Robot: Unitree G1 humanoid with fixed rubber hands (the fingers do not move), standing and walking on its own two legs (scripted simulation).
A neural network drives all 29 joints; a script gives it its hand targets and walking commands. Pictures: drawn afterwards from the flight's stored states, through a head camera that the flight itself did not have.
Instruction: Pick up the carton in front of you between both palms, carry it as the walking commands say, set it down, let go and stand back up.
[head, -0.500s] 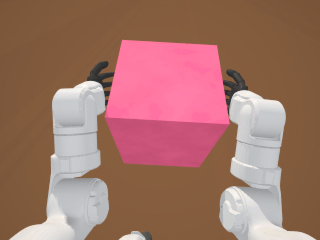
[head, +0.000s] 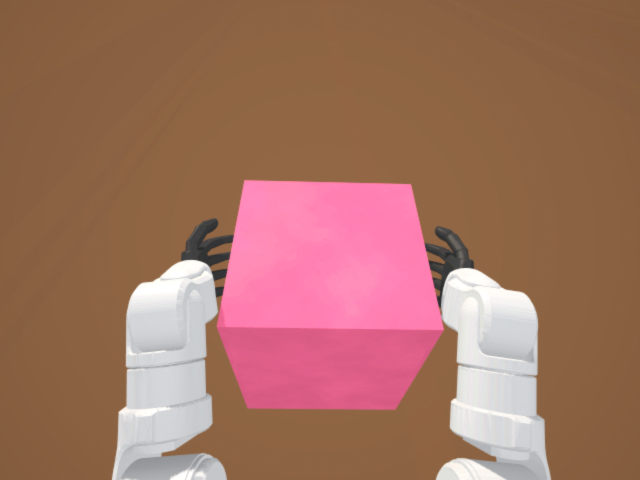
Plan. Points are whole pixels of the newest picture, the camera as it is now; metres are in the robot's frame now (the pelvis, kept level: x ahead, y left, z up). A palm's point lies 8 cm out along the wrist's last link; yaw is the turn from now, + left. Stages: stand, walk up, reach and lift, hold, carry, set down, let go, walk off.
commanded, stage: carry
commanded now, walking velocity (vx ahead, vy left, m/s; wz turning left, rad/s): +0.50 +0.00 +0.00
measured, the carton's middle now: (324, 302) +0.35 +0.00 +0.02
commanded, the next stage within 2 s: none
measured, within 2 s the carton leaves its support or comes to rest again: neither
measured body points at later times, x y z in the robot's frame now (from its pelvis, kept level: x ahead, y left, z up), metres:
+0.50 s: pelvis +0.31 +0.04 +0.00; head +0.27 +0.05 +0.45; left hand +0.59 +0.19 +0.09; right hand +0.58 -0.11 +0.09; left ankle +0.37 +0.12 -0.73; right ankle +0.16 -0.08 -0.65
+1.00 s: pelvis +0.61 -0.01 +0.01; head +0.61 -0.03 +0.46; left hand +0.87 +0.15 +0.07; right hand +0.88 -0.16 +0.06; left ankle +0.49 +0.10 -0.64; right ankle +0.66 -0.09 -0.73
